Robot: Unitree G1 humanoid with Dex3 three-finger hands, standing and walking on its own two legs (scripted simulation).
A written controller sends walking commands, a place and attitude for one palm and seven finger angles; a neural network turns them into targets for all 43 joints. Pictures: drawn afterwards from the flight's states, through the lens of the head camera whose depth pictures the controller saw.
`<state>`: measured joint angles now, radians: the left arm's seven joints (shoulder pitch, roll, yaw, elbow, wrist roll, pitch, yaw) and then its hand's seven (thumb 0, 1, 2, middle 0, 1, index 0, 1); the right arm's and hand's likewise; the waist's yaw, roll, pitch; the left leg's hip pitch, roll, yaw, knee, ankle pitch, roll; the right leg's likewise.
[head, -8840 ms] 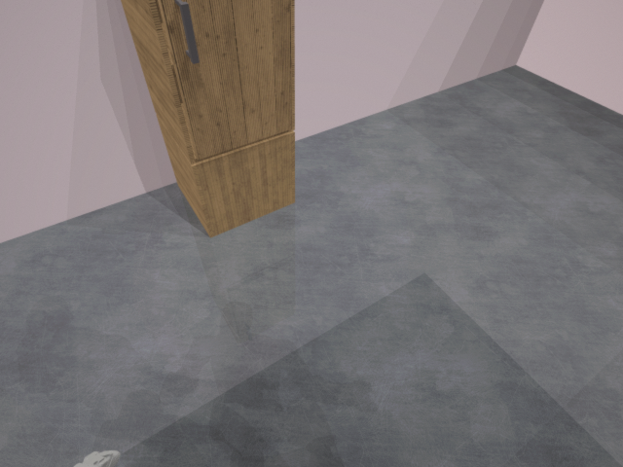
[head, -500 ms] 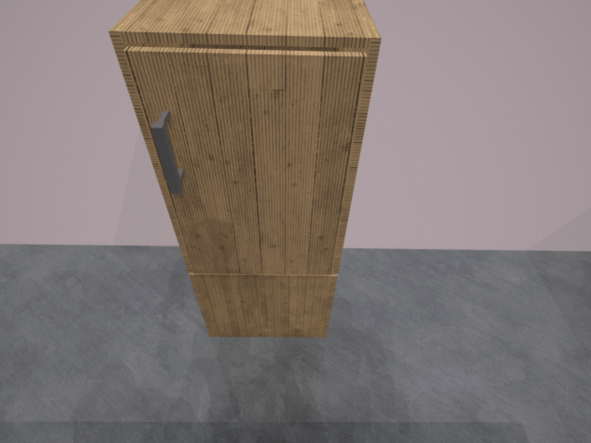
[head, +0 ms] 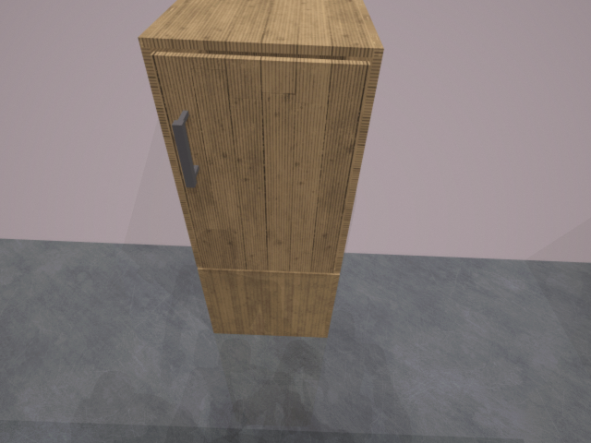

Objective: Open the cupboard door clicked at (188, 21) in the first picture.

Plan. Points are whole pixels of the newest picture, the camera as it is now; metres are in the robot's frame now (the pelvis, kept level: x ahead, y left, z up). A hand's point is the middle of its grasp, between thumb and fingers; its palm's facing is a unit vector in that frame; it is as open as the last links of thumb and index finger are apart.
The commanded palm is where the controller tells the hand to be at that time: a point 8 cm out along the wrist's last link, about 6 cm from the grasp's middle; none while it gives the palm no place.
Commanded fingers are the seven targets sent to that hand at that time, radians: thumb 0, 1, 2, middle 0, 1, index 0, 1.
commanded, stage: shuffle to correct the standing spot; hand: left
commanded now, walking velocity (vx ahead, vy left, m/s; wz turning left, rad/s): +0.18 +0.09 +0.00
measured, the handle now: (187, 150) +0.62 +0.26 +0.07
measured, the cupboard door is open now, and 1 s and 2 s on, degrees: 0 0 0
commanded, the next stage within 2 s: come to a stop and stand still in 0.50 s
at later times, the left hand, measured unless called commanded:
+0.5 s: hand out of the picture +0.01 +0.19 -0.19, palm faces +0.12 -0.98 -0.14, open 7.4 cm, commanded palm none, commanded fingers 0.00 0.90 0.90 -0.20 -0.30 -0.20 -0.30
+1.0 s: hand (169, 402) +0.23 +0.23 -0.18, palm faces +0.06 -0.97 -0.24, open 7.3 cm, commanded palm none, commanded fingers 0.00 0.90 0.90 -0.20 -0.30 -0.20 -0.30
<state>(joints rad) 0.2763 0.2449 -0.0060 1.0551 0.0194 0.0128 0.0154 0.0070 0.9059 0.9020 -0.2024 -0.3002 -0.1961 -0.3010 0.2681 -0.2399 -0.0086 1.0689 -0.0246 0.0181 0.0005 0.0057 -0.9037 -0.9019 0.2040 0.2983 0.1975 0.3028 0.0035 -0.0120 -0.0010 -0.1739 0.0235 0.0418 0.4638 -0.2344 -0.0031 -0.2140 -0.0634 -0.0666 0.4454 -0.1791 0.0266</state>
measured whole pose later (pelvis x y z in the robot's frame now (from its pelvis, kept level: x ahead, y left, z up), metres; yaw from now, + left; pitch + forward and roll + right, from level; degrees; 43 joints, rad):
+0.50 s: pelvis +0.06 +0.04 -0.02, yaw +1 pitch -1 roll -2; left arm 0.43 0.10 0.04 1.08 0.03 -0.03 0.02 0.01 0.91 0.90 -0.20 -0.30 -0.20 -0.30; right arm 0.41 -0.11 -0.02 1.12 -0.02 0.00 -0.01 0.01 -0.90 -0.90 0.21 0.30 0.20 0.30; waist 0.01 0.01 0.01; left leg -0.24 0.00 0.07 0.68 -0.41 0.04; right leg -0.22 -0.09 -0.04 0.59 -0.34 0.07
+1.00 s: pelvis +0.15 +0.04 -0.02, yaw +3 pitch -3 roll -1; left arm 0.14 0.15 0.04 0.96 0.02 0.00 0.05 0.01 0.92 0.90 -0.20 -0.30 -0.19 -0.30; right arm 0.31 -0.13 -0.06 1.11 -0.01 0.05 -0.05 0.01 -0.90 -0.90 0.21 0.30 0.20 0.30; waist -0.03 0.04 0.13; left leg -0.33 -0.01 0.02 1.06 -0.57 0.00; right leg -0.36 -0.03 -0.13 0.61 -0.21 -0.04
